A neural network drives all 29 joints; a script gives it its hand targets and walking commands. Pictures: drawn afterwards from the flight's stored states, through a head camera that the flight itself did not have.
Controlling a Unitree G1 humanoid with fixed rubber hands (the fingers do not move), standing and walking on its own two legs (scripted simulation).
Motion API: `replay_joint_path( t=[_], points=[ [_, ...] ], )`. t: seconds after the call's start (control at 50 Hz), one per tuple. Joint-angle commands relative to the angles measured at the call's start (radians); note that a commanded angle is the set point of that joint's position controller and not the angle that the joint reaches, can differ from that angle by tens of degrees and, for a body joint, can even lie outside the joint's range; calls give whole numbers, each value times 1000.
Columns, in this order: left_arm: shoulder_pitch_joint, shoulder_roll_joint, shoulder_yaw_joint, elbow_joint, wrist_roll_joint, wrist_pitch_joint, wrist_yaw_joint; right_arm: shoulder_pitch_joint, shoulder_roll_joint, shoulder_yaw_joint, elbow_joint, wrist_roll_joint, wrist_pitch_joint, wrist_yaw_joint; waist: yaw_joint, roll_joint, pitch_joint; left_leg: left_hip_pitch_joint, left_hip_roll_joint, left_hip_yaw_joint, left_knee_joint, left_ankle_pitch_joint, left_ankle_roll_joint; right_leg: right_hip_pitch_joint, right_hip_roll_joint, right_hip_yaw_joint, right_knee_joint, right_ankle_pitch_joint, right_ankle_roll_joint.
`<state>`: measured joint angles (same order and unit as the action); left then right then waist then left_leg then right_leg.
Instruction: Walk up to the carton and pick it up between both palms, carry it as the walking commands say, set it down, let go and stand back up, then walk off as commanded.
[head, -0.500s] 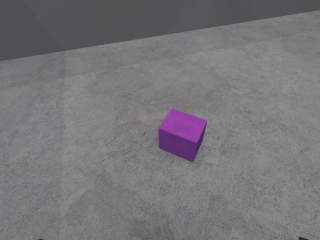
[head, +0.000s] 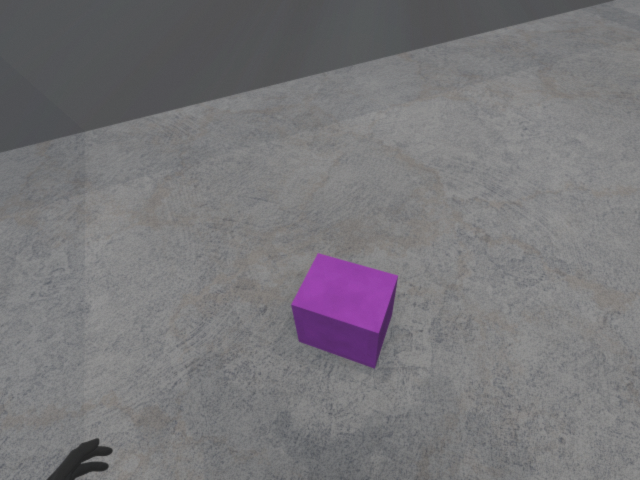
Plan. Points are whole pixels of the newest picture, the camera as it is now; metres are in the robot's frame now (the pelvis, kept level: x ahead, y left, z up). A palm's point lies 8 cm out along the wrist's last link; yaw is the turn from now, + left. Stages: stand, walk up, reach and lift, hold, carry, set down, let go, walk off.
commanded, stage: walk up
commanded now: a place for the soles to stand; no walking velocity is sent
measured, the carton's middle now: (346, 310) +0.73 -0.02 -0.64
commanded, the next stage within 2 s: none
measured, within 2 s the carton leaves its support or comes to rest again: neither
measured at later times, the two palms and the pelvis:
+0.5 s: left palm (124, 373) +0.29 +0.32 -0.07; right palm (639, 421) +0.21 -0.37 -0.06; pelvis +0.17 -0.01 +0.00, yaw -1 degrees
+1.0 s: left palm (142, 344) +0.36 +0.33 -0.11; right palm (541, 292) +0.42 -0.33 -0.08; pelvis +0.29 +0.00 -0.01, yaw +0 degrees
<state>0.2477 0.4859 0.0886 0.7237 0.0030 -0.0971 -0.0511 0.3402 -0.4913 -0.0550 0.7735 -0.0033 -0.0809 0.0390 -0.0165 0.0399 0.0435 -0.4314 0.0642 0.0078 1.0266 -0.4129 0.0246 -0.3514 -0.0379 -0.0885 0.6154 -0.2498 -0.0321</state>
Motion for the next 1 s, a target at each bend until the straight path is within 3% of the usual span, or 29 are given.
replay_joint_path(
  t=[0.0,0.1,0.14,0.16,0.18,0.2,0.22,0.24,0.3,0.34,0.42,0.46,0.48,0.5,0.52,0.54,0.56,0.62,0.7,0.76,0.78,0.8,0.82,0.84,0.86,0.9,0.94,0.96,0.98],
  points=[
    [88,222,56,-35,1,-4,8,41,-175,-46,-30,-7,-17,7,44,-207,-14,-167,42,-14,-114,14,-19,151,-250,269,-305,17,-219],
    [46,233,46,-68,7,3,-9,-22,-129,-49,-46,-6,-15,29,36,-227,-8,59,-9,79,-353,158,-16,4,-207,178,-302,-149,-195],
    [27,211,29,-75,5,12,-11,21,-142,-62,-31,-9,-21,27,-5,-164,-15,226,-49,101,-452,195,-5,-98,-167,142,-210,-284,-157],
    [33,175,12,-78,8,16,-9,76,-169,-75,-16,-12,-26,19,-36,-92,-35,347,-58,79,-486,145,11,-168,-137,114,-98,-314,-131],
    [32,126,-7,-89,12,17,-5,175,-222,-97,0,-20,-34,4,-94,74,-65,488,54,-116,-584,-41,56,-299,-77,57,174,-272,-92],
    [41,100,-17,-112,-5,18,1,207,-335,-122,-31,-27,-42,-6,-108,246,-63,538,354,-662,-796,-320,194,-516,53,28,456,-283,-24],
    [38,185,0,-86,6,24,18,139,-312,-117,-55,2,-40,-10,-80,44,-40,436,396,-649,-795,-295,260,-485,-18,186,531,-233,-7],
    [55,202,4,-59,-3,21,19,92,-271,-103,-64,10,-37,-14,-52,11,-9,369,351,-537,-775,-206,260,-444,-42,195,520,-186,3],
    [111,188,14,-14,7,17,4,31,-231,-90,-77,-6,-31,-13,-23,105,11,240,233,-233,-728,77,218,-291,-81,118,354,-148,23],
    [84,158,19,-22,12,21,-12,41,-229,-89,-84,-10,-33,-7,-27,136,11,178,216,-159,-715,148,221,-205,-70,87,267,-129,25],
    [68,135,36,-16,14,16,-26,-17,-238,-90,-112,-6,-24,3,0,148,4,63,175,-98,-673,-3,176,-16,-15,19,52,-18,10],
    [116,149,52,4,21,10,-18,-20,-208,-74,-117,-7,-11,6,42,53,-21,-44,133,-53,-539,-90,138,169,36,-18,-21,-4,-4],
    [182,174,66,18,22,5,-8,-1,-164,-57,-119,-15,-9,1,79,-48,-48,-127,95,-19,-383,-95,110,298,22,41,-59,-90,-26],
    [237,258,89,13,25,-3,6,-14,-108,-37,-147,-7,-15,0,118,-307,-53,-332,-24,93,-52,-98,40,371,-235,486,-278,-417,-122],
    [235,317,94,-17,15,-10,10,-32,-147,-37,-141,-4,-9,-12,122,-274,-53,-411,-38,14,114,-138,17,338,-403,760,-387,-527,-245],
    [178,293,86,-27,0,-9,15,-31,-199,-47,-112,2,-5,-18,96,-139,-15,-395,16,-72,138,-67,14,300,-383,688,-358,-446,-265],
    [148,272,78,-30,-7,-7,23,-2,-201,-50,-92,0,-8,-17,76,-121,1,-374,45,-79,96,-23,10,259,-349,583,-331,-340,-257],
    [119,226,59,-37,1,-5,19,56,-178,-49,-48,-10,-11,-1,43,-188,-3,-196,43,-23,-85,5,-13,136,-261,315,-284,-15,-219],
    [84,211,32,-43,5,8,21,6,-108,-39,-43,-4,0,-5,35,-221,-10,29,-17,79,-259,134,-14,13,-218,172,-187,319,-195],
    [58,177,-2,-45,-3,26,32,26,-118,-46,-23,-10,-2,-22,-6,-167,-51,228,-71,88,-427,220,20,-68,-162,122,-25,237,-125],
    [57,139,-20,-49,-3,31,37,53,-156,-58,-13,-16,-3,-30,-28,-74,-67,307,-13,-13,-494,245,44,-128,-130,97,73,130,-79],
    [70,76,-38,-62,-9,38,39,64,-230,-75,-22,-26,-9,-39,-29,134,-95,375,218,-352,-617,233,113,-251,-23,33,285,-79,-2],
    [102,135,-31,-30,-16,57,52,31,-265,-77,-41,-5,-7,-40,-21,109,-126,298,346,-508,-667,194,246,-215,3,84,347,-346,16],
    [96,175,-20,-2,-16,62,59,-8,-244,-73,-36,2,-2,-41,-17,47,-105,257,317,-458,-646,191,263,-183,-23,127,380,-344,13],
    [98,165,-19,16,-14,58,61,-51,-233,-64,-32,0,3,-44,-1,72,-74,215,290,-389,-614,232,254,-176,-37,116,354,-341,9],
    [126,153,-16,62,-8,47,62,-135,-207,-49,-27,-1,14,-43,29,122,-59,118,215,-241,-570,332,192,-67,-33,81,220,-248,-2],
    [149,131,-14,106,1,39,61,-180,-180,-31,-10,2,25,-36,53,117,-71,29,159,-145,-499,345,135,86,7,41,51,-76,-9],
    [126,142,-11,105,10,37,63,-175,-152,-19,-2,5,31,-33,50,81,-72,0,140,-130,-475,282,92,116,-18,96,-13,-13,-19],
    [69,181,-11,91,15,32,62,-177,-114,-7,5,12,35,-30,28,-20,-62,2,85,-86,-421,177,42,58,-121,254,-114,-21,-50]
  ],
)
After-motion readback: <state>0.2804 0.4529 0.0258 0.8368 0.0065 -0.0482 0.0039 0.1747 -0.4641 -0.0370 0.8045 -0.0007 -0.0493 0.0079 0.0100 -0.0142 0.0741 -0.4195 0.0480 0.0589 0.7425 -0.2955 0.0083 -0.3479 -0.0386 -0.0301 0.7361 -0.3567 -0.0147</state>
